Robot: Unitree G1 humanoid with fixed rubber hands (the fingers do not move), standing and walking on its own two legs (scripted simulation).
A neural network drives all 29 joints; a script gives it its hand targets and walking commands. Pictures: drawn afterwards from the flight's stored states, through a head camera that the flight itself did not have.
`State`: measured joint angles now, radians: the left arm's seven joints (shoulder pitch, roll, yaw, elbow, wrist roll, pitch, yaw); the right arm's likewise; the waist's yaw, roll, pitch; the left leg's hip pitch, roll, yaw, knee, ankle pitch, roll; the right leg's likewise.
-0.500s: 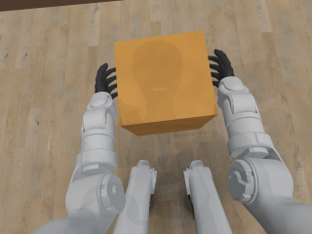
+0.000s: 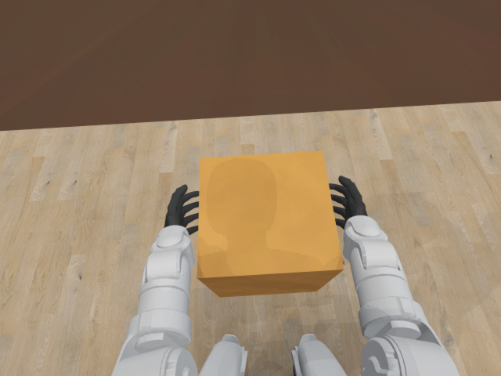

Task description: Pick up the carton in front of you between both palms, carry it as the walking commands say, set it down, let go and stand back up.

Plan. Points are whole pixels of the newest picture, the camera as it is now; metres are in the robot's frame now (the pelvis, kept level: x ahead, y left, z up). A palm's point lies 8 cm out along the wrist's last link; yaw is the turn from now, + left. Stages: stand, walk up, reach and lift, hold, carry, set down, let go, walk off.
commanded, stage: reach and lift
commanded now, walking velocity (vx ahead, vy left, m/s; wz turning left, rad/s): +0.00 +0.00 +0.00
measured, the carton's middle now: (265, 232) +0.38 +0.01 -0.10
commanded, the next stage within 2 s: hold in 1.40 s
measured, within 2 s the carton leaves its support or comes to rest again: neither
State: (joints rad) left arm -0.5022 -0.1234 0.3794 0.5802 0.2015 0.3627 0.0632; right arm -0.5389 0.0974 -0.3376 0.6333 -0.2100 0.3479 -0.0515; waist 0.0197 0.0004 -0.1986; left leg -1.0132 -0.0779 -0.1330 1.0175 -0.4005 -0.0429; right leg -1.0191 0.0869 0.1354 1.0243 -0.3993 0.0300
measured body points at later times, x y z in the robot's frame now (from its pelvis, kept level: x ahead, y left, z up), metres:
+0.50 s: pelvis +0.03 +0.01 +0.08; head -0.01 +0.01 +0.52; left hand +0.33 +0.16 +0.09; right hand +0.33 -0.15 +0.09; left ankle +0.04 +0.14 -0.66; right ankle +0.04 -0.13 -0.66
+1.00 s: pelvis +0.02 +0.00 +0.08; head -0.01 +0.00 +0.53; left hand +0.33 +0.16 +0.10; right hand +0.33 -0.15 +0.10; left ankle +0.04 +0.14 -0.66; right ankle +0.04 -0.13 -0.66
